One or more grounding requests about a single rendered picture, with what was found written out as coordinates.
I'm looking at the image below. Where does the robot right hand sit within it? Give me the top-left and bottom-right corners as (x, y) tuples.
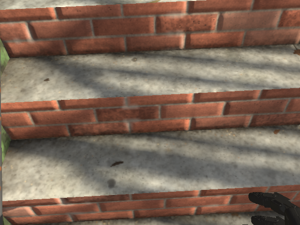
(243, 192), (300, 225)

